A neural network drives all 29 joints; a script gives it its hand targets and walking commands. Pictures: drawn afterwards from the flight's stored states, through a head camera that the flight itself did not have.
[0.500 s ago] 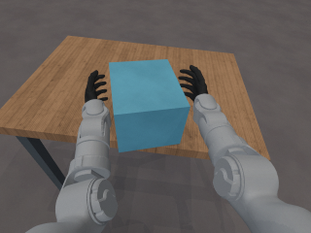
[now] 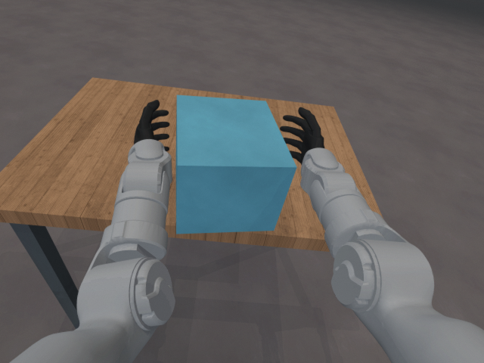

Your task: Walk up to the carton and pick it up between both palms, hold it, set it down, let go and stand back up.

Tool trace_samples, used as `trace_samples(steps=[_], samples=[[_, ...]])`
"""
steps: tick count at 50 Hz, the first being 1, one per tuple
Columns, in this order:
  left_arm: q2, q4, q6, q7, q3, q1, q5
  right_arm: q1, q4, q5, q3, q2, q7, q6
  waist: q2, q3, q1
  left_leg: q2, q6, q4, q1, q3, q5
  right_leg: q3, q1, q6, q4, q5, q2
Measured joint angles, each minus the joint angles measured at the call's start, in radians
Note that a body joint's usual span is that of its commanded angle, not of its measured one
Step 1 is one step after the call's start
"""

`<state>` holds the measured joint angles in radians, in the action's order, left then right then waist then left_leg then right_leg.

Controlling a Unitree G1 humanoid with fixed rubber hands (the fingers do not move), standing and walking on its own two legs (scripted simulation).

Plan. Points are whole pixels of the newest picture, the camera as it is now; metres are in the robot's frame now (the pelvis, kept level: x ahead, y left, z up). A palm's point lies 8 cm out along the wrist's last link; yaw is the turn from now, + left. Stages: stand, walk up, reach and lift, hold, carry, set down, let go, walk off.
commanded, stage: reach and lift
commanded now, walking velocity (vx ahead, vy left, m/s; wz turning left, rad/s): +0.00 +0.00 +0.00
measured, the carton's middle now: (224, 161) +0.45 +0.09 +0.11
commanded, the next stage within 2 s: hold in 1.92 s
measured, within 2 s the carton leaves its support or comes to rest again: neither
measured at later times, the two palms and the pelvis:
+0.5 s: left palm (167, 136) +0.39 +0.18 +0.20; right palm (333, 156) +0.41 -0.09 +0.20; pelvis +0.00 +0.00 +0.00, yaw +0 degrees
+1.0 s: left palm (173, 121) +0.40 +0.17 +0.22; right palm (343, 155) +0.39 -0.10 +0.21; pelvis +0.00 +0.02 +0.00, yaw +1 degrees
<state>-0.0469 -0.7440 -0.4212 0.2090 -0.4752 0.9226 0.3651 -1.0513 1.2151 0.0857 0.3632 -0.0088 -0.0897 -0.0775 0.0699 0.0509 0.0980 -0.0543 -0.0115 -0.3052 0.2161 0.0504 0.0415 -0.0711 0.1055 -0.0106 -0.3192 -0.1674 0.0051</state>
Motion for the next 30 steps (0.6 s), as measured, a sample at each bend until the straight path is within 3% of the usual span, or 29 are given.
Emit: trace_samples(steps=[10, 20, 30], samples=[[-0.002, 0.047, -0.057, 0.004, 0.047, -0.017, 0.009, 0.020, -0.022, -0.034, -0.014, 0.000, 0.008, -0.022, 0.004, -0.020, -0.038, 0.008, 0.012, -0.017, -0.030, 0.004, 0.015, 0.006, -0.040, 0.013, 0.006, 0.000, -0.008], [-0.005, 0.083, -0.094, 0.013, 0.069, -0.019, -0.002, 0.045, -0.092, -0.105, -0.099, -0.016, 0.003, -0.071, -0.018, -0.028, -0.064, 0.000, 0.009, -0.023, -0.027, 0.005, 0.015, 0.012, -0.039, 0.009, 0.011, 0.008, 0.001], [0.037, 0.106, -0.137, -0.046, 0.062, 0.005, -0.013, 0.040, -0.193, -0.172, -0.186, -0.004, -0.058, -0.155, -0.022, -0.020, -0.104, -0.001, 0.002, -0.025, -0.039, -0.015, 0.018, -0.001, -0.062, 0.002, 0.020, 0.005, 0.007]])
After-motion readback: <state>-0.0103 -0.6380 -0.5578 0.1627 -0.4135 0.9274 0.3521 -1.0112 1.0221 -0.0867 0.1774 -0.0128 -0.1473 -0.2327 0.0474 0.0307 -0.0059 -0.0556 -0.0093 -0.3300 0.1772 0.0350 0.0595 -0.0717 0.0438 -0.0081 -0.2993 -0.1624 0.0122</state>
